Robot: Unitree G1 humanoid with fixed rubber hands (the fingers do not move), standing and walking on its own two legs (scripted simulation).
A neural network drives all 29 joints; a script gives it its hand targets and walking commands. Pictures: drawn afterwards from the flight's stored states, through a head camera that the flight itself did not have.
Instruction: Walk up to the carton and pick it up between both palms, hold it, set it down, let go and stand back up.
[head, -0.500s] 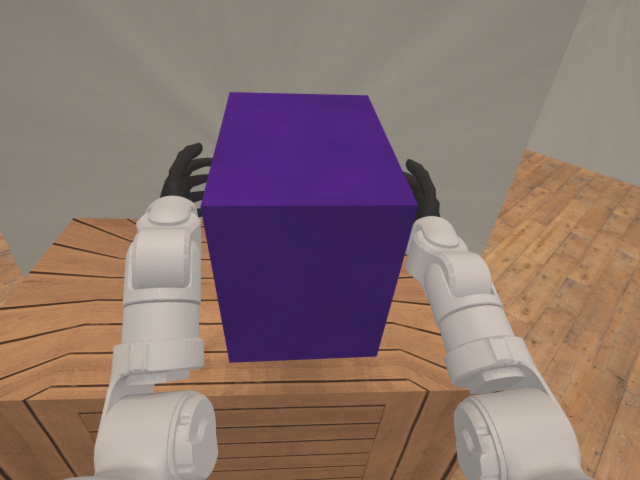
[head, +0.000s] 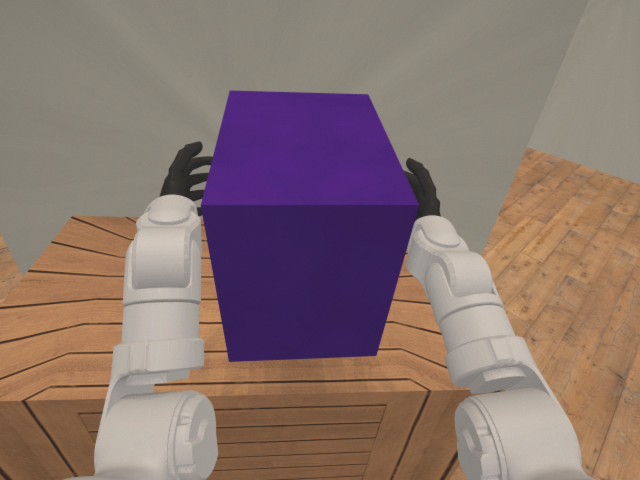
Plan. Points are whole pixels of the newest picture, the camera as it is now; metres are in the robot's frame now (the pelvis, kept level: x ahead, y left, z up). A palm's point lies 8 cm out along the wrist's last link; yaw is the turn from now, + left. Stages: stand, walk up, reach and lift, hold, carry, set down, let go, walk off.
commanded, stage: hold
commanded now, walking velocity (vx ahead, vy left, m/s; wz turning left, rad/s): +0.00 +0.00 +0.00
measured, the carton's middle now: (302, 221) +0.42 +0.00 +0.17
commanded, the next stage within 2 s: none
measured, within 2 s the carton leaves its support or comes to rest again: neither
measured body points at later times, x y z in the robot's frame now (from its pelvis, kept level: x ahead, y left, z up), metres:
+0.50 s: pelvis +0.00 +0.00 +0.00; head -0.07 +0.02 +0.44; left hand +0.38 +0.15 +0.24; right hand +0.38 -0.14 +0.22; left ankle +0.02 +0.09 -0.75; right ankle +0.04 -0.10 -0.75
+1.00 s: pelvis -0.01 +0.00 +0.00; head -0.08 +0.02 +0.44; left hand +0.37 +0.15 +0.23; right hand +0.37 -0.14 +0.22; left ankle +0.02 +0.09 -0.75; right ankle +0.04 -0.10 -0.75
